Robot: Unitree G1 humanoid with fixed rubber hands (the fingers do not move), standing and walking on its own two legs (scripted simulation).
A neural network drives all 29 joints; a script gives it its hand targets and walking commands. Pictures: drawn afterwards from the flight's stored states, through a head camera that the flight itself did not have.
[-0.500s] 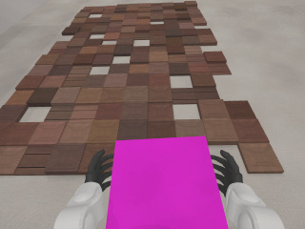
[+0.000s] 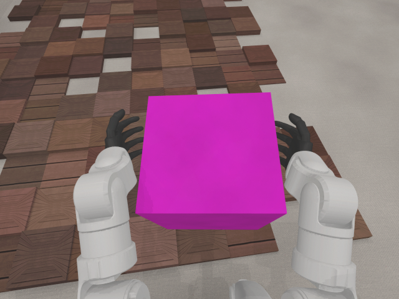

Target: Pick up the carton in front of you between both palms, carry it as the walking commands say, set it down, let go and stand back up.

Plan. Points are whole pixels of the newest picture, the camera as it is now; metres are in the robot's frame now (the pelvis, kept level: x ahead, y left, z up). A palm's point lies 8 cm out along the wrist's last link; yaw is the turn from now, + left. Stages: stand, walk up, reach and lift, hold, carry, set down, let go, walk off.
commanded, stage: carry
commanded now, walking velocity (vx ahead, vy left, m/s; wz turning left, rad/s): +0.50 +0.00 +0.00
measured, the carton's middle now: (210, 172) +0.36 -0.02 +0.04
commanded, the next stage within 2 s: none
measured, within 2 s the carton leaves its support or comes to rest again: neither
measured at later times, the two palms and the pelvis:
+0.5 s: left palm (122, 42) +0.66 +0.18 +0.14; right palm (241, 32) +0.71 -0.12 +0.14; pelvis +0.34 -0.03 +0.03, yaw +3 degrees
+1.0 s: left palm out of the picture +1.07 +0.08 +0.20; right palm out of the picture +1.04 -0.21 +0.21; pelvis +0.69 -0.03 +0.03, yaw +0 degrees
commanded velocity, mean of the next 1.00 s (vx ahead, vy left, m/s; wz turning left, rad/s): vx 0.50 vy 0.00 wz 0.00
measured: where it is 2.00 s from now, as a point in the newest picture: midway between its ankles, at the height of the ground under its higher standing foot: (192, 114)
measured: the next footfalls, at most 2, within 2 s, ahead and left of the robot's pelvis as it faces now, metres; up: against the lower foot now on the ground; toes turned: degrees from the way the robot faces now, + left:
right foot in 0.24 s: +0.36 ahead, -0.11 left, +0.03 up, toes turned -2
left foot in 0.56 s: +0.54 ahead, +0.11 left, +0.06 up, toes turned +0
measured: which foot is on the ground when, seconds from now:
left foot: down 0.00-0.28, up 0.30-0.54, down 0.56-0.94, up 0.96-1.00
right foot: up 0.00-0.22, down 0.24-0.62, up 0.64-0.90, down 0.92-1.00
